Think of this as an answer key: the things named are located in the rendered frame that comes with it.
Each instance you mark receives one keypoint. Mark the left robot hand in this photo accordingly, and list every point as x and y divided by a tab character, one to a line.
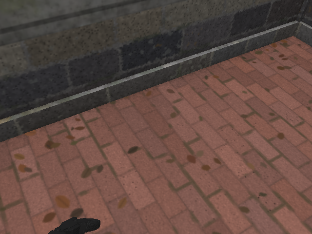
76	225

